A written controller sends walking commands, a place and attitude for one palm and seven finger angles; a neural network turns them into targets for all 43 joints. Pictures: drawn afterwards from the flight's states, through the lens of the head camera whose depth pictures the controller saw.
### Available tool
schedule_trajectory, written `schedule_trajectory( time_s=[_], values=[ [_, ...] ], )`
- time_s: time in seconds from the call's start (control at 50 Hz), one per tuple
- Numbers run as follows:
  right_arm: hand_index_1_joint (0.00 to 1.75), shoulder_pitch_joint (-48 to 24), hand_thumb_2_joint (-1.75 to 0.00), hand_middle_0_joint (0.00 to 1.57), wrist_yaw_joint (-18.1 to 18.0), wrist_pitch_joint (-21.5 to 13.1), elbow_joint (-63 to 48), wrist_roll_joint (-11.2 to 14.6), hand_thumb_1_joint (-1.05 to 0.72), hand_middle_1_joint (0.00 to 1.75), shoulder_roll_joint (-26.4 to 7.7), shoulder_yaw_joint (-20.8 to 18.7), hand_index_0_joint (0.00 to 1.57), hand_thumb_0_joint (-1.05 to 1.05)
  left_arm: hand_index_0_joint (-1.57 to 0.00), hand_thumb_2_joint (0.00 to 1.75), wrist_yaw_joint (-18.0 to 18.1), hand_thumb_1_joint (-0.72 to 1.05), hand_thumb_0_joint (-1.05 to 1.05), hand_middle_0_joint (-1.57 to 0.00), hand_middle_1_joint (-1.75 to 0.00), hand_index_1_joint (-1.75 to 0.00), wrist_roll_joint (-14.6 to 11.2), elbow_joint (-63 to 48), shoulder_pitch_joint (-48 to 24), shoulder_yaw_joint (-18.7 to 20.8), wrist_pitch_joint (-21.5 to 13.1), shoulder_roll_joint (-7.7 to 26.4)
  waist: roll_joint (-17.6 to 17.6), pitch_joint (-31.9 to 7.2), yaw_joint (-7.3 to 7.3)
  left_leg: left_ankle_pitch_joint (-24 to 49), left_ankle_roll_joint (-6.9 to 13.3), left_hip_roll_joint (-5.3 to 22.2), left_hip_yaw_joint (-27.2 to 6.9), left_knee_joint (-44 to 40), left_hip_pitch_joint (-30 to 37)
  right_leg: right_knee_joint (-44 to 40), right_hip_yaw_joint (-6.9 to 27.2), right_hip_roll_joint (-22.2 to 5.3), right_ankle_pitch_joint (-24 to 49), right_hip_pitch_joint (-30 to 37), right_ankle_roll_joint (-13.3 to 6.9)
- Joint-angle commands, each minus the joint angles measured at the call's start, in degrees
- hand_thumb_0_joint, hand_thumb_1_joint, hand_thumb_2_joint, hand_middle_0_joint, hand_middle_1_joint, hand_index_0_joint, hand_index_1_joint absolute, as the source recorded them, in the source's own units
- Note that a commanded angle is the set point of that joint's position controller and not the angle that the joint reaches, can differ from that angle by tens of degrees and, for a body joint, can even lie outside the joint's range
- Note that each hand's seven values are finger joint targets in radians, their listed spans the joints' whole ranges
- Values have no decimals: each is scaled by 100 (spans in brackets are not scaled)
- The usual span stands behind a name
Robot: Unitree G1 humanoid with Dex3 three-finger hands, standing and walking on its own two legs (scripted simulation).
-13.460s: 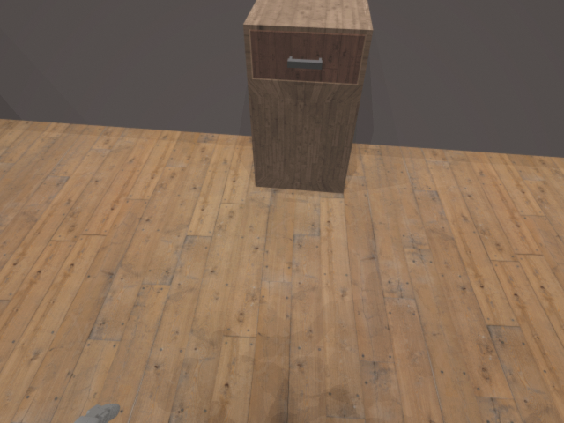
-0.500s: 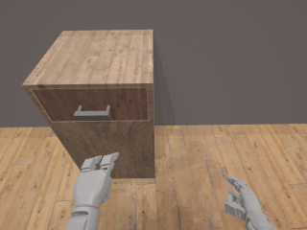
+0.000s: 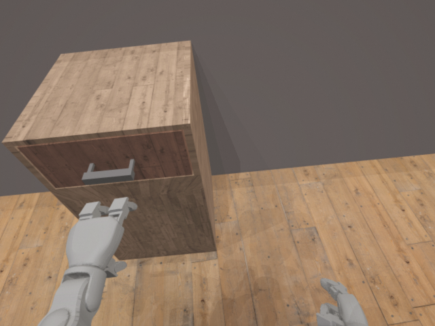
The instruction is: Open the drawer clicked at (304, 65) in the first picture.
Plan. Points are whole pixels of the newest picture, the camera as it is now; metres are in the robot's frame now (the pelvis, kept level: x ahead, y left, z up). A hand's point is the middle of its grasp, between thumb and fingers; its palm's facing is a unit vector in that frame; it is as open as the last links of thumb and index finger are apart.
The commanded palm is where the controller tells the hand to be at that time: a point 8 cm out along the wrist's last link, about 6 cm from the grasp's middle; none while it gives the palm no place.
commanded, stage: raise the hand with hooked fingers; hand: left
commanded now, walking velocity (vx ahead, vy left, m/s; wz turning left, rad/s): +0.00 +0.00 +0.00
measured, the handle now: (110, 170) +0.48 +0.35 -0.06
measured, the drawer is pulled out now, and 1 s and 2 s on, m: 0.00 0.00 0.00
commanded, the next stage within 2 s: move the hooked fingers above the handle in 0.98 s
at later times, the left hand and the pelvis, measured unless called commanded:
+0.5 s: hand (82, 193) +0.32 +0.29 +0.08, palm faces +0.12 -0.09 -0.99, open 13.7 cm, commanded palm +0.29 +0.30 +0.14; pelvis +0.01 +0.06 +0.01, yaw +0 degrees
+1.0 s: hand (43, 198) +0.30 +0.35 +0.10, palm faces +0.11 -0.07 -0.99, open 13.8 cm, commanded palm +0.26 +0.35 +0.15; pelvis -0.01 +0.10 +0.02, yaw +1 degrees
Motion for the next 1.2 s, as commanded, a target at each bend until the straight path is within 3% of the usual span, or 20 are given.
schedule_trajectory(
  time_s=[0.0, 0.06, 0.12, 0.18, 0.26, 0.42, 0.48, 0.56, 0.64, 0.72, 0.82, 0.86, 0.92, 1.0, 1.1, 1.14, 1.18],
  values=[
    [30, -990, -90, 20, 5, -388, -1024, 3, -90, 30, -477, -324, 20, 0, -28, 43, 626, -20, 0, -28, -100, -100, -46, -1570, -672, 953, 70, 1018, -354, -1419, 174, 774, 163, -216, -55, -68, -456, -565, 1418, -1020, 3894, 1855, 674],
    [30, -984, -90, 20, 18, -443, -958, 55, -90, 30, -543, -398, 20, 0, -28, 40, 745, -27, 0, -28, -105, -105, -73, -1474, -862, 819, 331, 885, -556, -1383, 42, 768, 201, -237, -55, -77, -376, -621, 1253, -967, 3594, 1709, 711],
    [30, -1078, -90, 20, 8, -396, -894, 120, -90, 30, -618, -443, 20, 0, -29, 37, 639, -34, 0, -29, -110, -110, -134, -1349, -1019, 744, 745, 941, -796, -1547, 27, 986, 207, -233, 14, -170, -221, -623, 1177, -969, 4008, 1924, 774],
    [30, -1126, -90, 20, -52, -307, -877, 184, -90, 30, -662, -438, 20, 0, -29, 34, 361, -41, 0, -29, -114, -114, -178, -1373, -1224, 581, 1133, 1010, -752, -1591, 26, 1171, 217, -241, 124, -291, 26, -645, 1102, -1000, 4574, 2175, 863],
    [30, -1203, -90, 20, -140, -193, -867, 226, -90, 30, -649, -378, 20, 0, -30, 30, -44, -50, 0, -30, -120, -120, -149, -1536, -1836, 405, 1358, 1085, -420, -1461, -11, 1449, 253, -176, 147, -519, 568, -792, 754, -852, 4033, 2013, 762],
    [30, -1141, -90, 20, -187, -87, -886, 241, -90, 30, -580, -238, 20, 0, -30, 30, -467, -50, 0, -30, -120, -120, -44, -1292, -2852, 428, 1313, 1327, -1, -1101, 4, 1941, 212, 0, -26, -833, 1375, -1067, 158, -544, 2394, 1436, 458],
    [30, -1094, -90, 20, -181, -68, -889, 269, -90, 30, -568, -195, 20, 0, -30, 30, -625, -50, 0, -30, -120, -120, -62, -1050, -3231, 356, 1344, 1329, 59, -973, -6, 1937, 163, 60, -123, -955, 1508, -1137, -17, -510, 2008, 1325, 432],
    [30, -1012, -90, 20, -189, -53, -894, 276, -90, 30, -587, -178, 20, 0, -30, 30, -903, -50, 0, -30, -120, -120, -123, -964, -3768, 350, 1286, 1474, 55, -1107, -40, 2115, 103, 129, -257, -1053, 1787, -1209, -133, -498, 1805, 1332, 408],
    [30, -819, -90, 20, -85, -59, -929, 262, -90, 30, -611, -202, 20, 0, -30, 30, -1221, -50, 0, -30, -120, -120, -228, -863, -3257, 175, 1074, 1205, 70, -1037, -30, 2651, -11, 240, -409, -1082, 2011, -1278, -246, -488, 1715, 1189, 395],
    [30, -665, -90, 20, 2, -91, -979, 192, -90, 30, -662, -236, 20, 0, -30, 30, -1293, -50, 0, -30, -120, -120, -239, -1228, -3110, 350, 724, 1380, 57, -1130, 11, 2942, -112, 333, -566, -1132, 2168, -1335, -296, -465, 1556, 1139, 401],
    [30, -613, -90, 20, 22, -193, -930, 135, -90, 30, -671, -277, 20, 0, -30, 30, -904, -50, 0, -30, -120, -120, -153, -1682, -3433, 810, 275, 1814, 423, -1210, 125, 2561, -228, 376, -820, -1255, 2276, -1314, -307, -425, 1188, 972, 368],
    [30, -581, -90, 20, 33, -236, -848, 161, -90, 30, -644, -314, 20, 0, -30, 30, -723, -50, 0, -30, -120, -120, -137, -1559, -3371, 818, 191, 1717, 428, -1201, 127, 2355, -260, 421, -960, -1283, 2337, -1268, -318, -416, 1089, 792, 375],
    [30, -584, -90, 20, 54, -254, -811, 178, -90, 30, -680, -345, 20, 0, -30, 30, -566, -50, 0, -30, -120, -120, -185, -1502, -3326, 790, 250, 1682, 534, -1254, 130, 2100, -288, 375, -904, -1319, 2271, -1276, -294, -406, 1042, 829, 367],
    [30, -606, -90, 20, 55, -239, -774, 246, -90, 30, -698, -362, 20, 0, -30, 30, -603, -50, 0, -30, -120, -120, -260, -1154, -3192, 433, 506, 1351, 217, -1082, 61, 1631, -235, 350, -845, -1398, 2095, -1335, -301, -424, 956, 808, 395],
    [30, -631, -90, 20, -17, -218, -757, 277, -90, 30, -719, -314, 20, 0, -30, 30, -831, -50, 0, -30, -120, -120, -241, -848, -3458, 146, 634, 1232, -119, -746, -75, 1091, -120, 295, -692, -1504, 1788, -1455, -306, -434, 821, 863, 396],
    [30, -583, -90, 20, -71, -229, -728, 275, -90, 30, -738, -288, 20, 0, -30, 30, -859, -50, 0, -30, -120, -120, -166, -610, -3785, 309, 574, 1467, -196, -681, -80, 747, -46, 255, -607, -1532, 1642, -1494, -291, -425, 647, 854, 392],
    [30, -539, -90, 20, -137, -237, -685, 263, -90, 30, -729, -260, 20, 0, -30, 30, -817, -50, 0, -30, -120, -120, -62, -370, -4157, 486, 448, 1715, -61, -687, -57, 665, 2, 175, -507, -1510, 1552, -1514, -276, -416, 579, 875, 362]
  ],
)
